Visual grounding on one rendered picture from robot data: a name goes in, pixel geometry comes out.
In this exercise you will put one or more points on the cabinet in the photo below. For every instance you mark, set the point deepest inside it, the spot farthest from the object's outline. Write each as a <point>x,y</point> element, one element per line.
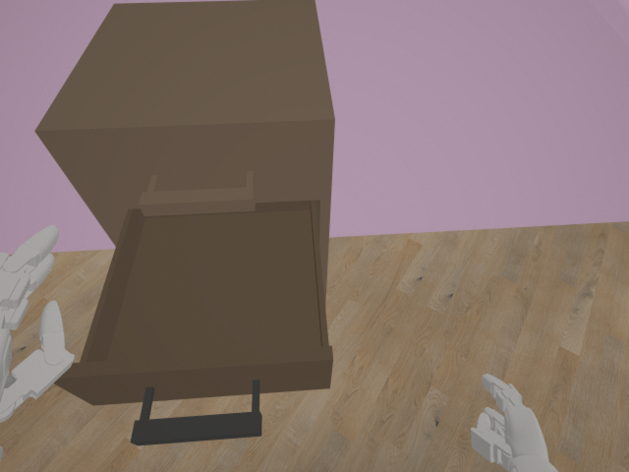
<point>174,96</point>

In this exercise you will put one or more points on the robot right hand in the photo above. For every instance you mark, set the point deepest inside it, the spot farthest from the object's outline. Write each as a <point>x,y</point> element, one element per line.
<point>517,433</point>

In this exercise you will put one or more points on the robot left hand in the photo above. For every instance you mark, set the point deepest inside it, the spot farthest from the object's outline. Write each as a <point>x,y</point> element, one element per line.
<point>20,275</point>

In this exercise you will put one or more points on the drawer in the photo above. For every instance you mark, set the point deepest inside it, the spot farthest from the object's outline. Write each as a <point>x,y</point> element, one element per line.
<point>200,305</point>

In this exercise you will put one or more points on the handle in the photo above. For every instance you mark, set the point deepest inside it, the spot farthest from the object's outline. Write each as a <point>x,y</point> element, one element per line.
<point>196,428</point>
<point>197,201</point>

